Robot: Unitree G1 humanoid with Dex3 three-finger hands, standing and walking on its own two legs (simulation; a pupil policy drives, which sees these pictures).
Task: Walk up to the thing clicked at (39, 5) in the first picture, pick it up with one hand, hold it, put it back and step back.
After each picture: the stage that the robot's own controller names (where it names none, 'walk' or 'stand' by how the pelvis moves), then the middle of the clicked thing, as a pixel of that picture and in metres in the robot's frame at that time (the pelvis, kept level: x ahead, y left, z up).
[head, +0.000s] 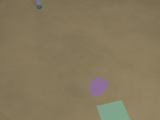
stand; (37, 0) +2.18 +0.62 -0.66
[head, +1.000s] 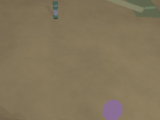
walk; (55, 10) +2.09 +0.29 -0.64
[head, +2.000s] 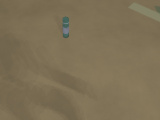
walk; (65, 27) +1.45 +0.15 -0.64
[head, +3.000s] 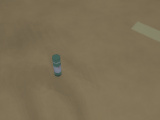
walk; (57, 66) +0.92 +0.19 -0.65
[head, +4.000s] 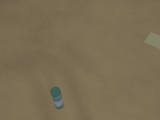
walk; (57, 98) +0.57 +0.20 -0.63
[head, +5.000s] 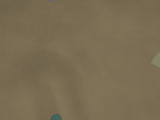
stand; out of the picture +0.40 +0.16 -0.63
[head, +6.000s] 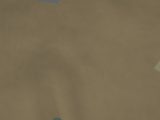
stand; out of the picture +0.39 +0.15 -0.65
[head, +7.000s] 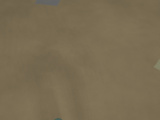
stand; out of the picture +0.40 +0.16 -0.66
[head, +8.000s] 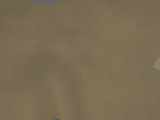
stand; out of the picture +0.39 +0.17 -0.66
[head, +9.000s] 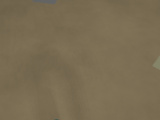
stand; out of the picture +0.38 +0.17 -0.66
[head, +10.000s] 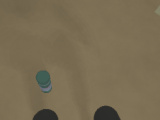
go down; (44, 83) +0.44 +0.15 -0.46
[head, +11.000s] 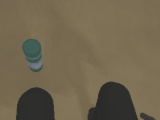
go down; (34, 57) +0.48 +0.17 -0.29
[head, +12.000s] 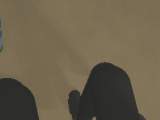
close in; out of the picture +0.48 +0.20 -0.19
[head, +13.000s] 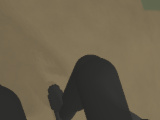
close; out of the picture +0.48 +0.23 -0.17
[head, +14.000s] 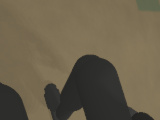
lift; out of the picture +0.46 +0.23 -0.17
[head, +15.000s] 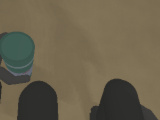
lift; (19, 63) +0.36 +0.20 -0.03
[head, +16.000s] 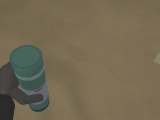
hold; (34, 84) +0.30 +0.15 +0.10
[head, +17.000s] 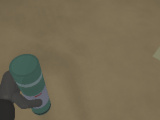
hold; (34, 89) +0.30 +0.15 +0.05
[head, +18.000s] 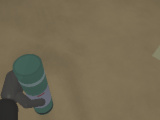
hold; (37, 89) +0.30 +0.15 +0.04
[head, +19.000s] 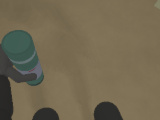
crouch; (27, 63) +0.39 +0.15 -0.02
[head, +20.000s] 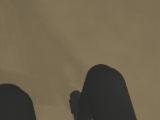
lower; out of the picture +0.48 +0.21 -0.10
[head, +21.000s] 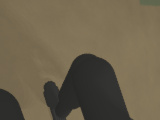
lower; out of the picture +0.47 +0.24 -0.18
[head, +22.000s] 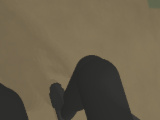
lower; out of the picture +0.46 +0.24 -0.16
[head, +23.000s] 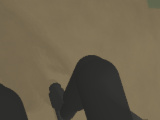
lower; out of the picture +0.45 +0.25 -0.17
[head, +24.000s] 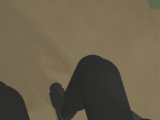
lower; out of the picture +0.45 +0.24 -0.17
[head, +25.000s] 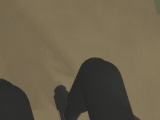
open; out of the picture +0.45 +0.21 -0.18
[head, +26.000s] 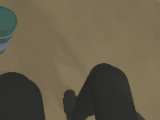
stand; out of the picture +0.46 +0.19 -0.19
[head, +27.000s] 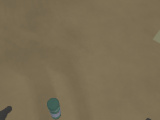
stand; (54, 109) +0.40 +0.13 -0.54
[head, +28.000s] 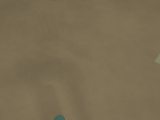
stand; out of the picture +0.40 +0.13 -0.60
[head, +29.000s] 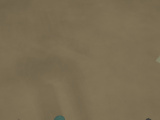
stand; out of the picture +0.39 +0.13 -0.60
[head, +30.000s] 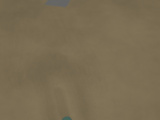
stand; out of the picture +0.42 +0.12 -0.65
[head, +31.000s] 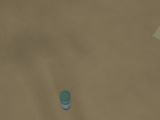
walk; (65, 101) +0.45 +0.08 -0.63
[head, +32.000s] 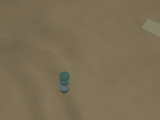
walk; (64, 83) +0.61 +0.09 -0.62
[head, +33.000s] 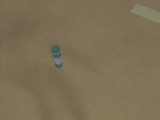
walk; (57, 57) +0.91 +0.24 -0.62
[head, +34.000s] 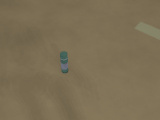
stand; (64, 62) +1.00 +0.16 -0.65
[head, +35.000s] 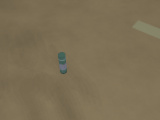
stand; (62, 63) +1.01 +0.18 -0.66
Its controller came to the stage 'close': yes
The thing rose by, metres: 0.70
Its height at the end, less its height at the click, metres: +0.00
